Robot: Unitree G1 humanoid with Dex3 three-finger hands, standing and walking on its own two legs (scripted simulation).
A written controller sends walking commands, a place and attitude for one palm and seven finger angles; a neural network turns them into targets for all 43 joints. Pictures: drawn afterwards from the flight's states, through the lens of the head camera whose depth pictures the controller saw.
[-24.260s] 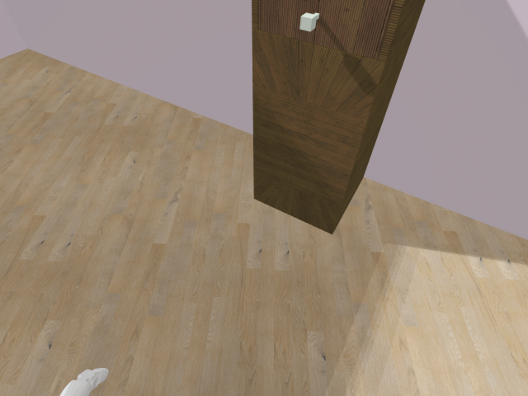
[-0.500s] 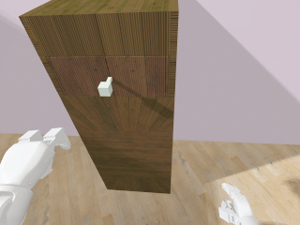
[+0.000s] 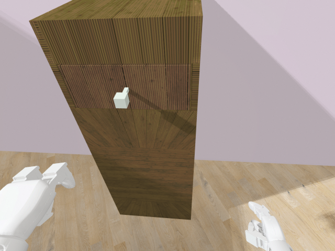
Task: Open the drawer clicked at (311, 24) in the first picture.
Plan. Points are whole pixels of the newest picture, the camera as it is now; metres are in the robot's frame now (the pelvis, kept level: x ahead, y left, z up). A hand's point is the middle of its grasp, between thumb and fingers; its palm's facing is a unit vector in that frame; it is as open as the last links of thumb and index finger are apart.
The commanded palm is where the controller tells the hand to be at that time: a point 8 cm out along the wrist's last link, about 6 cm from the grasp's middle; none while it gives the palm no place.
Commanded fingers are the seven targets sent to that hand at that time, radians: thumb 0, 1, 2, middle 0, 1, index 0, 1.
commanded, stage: pull the drawer open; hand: left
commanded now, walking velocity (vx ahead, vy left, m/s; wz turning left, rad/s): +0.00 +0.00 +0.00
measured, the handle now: (123, 96) +0.47 +0.23 +0.15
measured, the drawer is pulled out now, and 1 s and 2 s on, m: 0.00 0.00 0.00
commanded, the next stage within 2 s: open the thumb to release the handle in 0.02 s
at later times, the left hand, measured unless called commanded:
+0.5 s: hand (53, 208) +0.14 +0.25 +0.12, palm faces +0.06 -0.09 -0.99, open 9.5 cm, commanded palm +0.09 +0.25 +0.19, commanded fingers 0.00 -0.50 0.30 -0.30 -1.20 -0.30 -1.20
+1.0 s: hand (61, 193) +0.16 +0.24 +0.13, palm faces +0.14 -0.05 -0.99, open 13.8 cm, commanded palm +0.12 +0.24 +0.18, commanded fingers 0.00 -0.50 0.30 -0.30 -1.20 -0.30 -1.20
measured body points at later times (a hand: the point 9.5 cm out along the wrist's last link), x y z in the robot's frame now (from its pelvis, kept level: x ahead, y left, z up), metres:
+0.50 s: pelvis -0.01 +0.01 +0.00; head -0.03 -0.03 +0.45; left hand +0.13 +0.25 +0.18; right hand +0.22 -0.20 -0.08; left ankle +0.05 +0.09 -0.73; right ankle -0.02 -0.13 -0.73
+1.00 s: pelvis +0.00 -0.01 +0.00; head -0.03 -0.04 +0.45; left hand +0.15 +0.24 +0.19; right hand +0.23 -0.20 -0.08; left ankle +0.05 +0.09 -0.73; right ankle -0.02 -0.13 -0.73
